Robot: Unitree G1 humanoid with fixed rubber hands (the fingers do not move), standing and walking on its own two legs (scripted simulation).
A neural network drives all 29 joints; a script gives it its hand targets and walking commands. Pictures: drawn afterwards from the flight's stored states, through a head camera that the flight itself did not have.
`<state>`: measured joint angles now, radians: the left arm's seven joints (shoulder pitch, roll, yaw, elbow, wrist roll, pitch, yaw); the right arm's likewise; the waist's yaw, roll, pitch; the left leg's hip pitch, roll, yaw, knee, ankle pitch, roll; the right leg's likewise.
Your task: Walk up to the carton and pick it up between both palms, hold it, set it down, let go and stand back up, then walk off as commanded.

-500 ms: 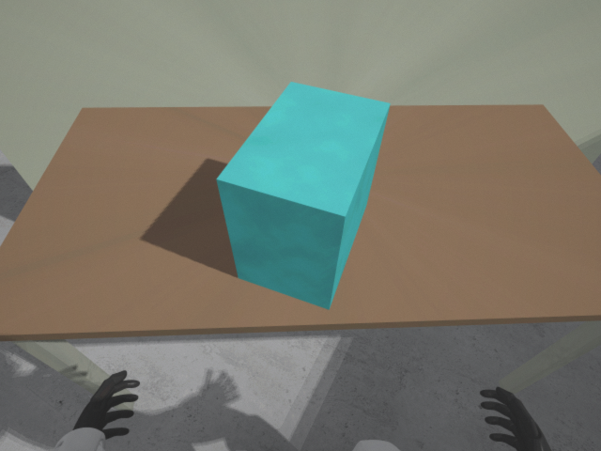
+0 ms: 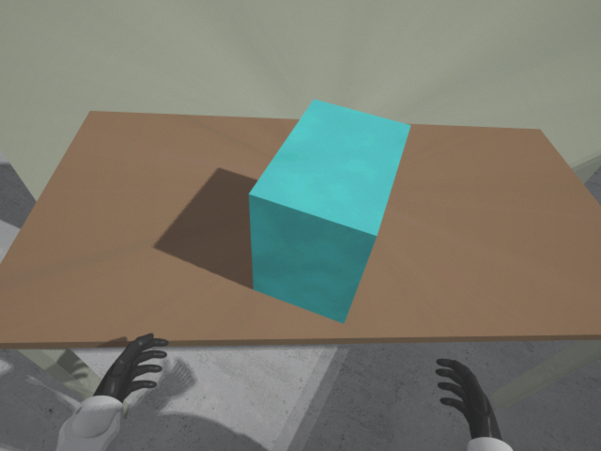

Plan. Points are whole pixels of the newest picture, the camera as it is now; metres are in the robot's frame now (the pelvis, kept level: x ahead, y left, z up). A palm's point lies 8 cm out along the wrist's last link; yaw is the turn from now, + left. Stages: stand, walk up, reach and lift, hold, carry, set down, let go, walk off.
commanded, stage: reach and lift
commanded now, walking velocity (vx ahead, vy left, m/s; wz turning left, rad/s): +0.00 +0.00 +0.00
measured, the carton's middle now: (328, 210) +0.49 -0.05 +0.00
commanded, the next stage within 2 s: none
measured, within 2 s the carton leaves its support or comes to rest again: neither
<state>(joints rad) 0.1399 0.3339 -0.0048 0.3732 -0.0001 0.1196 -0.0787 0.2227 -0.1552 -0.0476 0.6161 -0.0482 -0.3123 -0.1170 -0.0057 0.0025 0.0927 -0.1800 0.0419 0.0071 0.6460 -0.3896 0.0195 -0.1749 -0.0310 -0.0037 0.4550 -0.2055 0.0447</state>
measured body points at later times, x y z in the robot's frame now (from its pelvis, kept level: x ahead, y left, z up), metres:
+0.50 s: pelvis +0.01 +0.01 +0.00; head +0.02 +0.04 +0.45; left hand +0.25 +0.23 -0.01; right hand +0.21 -0.19 -0.01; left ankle -0.02 +0.09 -0.73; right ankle +0.03 -0.18 -0.73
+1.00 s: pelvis +0.01 +0.01 +0.00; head +0.02 +0.04 +0.45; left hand +0.29 +0.22 +0.01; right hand +0.23 -0.17 +0.00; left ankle -0.02 +0.09 -0.73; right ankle +0.03 -0.18 -0.73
